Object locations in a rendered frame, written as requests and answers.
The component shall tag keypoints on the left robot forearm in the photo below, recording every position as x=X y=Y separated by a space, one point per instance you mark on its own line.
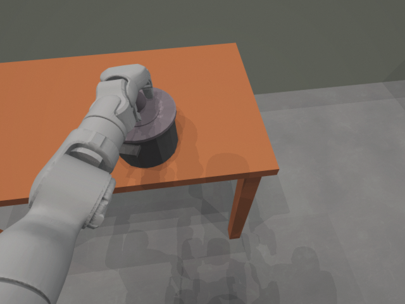
x=103 y=130

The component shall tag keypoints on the knob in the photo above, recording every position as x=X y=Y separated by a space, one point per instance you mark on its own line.
x=141 y=101

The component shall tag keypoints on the robot left upper arm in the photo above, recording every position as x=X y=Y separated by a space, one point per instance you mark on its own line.
x=36 y=252

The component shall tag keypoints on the lid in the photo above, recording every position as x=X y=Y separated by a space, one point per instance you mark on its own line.
x=157 y=117

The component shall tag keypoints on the pot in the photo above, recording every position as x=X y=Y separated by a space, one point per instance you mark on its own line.
x=151 y=153

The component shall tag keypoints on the table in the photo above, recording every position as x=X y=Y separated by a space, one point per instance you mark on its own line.
x=221 y=135

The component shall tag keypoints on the robot left hand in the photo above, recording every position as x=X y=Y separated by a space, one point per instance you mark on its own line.
x=140 y=75

